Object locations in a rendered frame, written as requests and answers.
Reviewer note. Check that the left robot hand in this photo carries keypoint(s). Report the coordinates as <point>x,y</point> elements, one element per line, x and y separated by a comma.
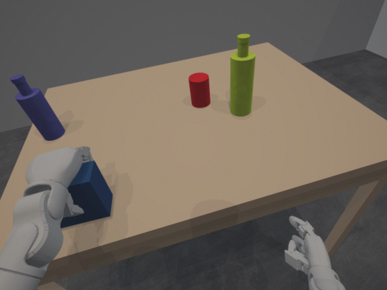
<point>61,165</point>

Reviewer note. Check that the right robot forearm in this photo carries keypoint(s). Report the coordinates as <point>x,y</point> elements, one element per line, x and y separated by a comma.
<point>323,278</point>

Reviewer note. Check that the right robot hand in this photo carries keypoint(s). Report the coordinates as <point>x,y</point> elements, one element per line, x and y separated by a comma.
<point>312,249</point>

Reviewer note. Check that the sponge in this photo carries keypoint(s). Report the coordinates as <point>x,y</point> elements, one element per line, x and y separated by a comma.
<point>90,192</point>

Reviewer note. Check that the left robot forearm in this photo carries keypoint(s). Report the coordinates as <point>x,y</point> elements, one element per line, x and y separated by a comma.
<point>36,237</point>

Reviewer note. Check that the table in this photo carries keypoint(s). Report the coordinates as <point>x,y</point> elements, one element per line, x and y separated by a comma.
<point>177,172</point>

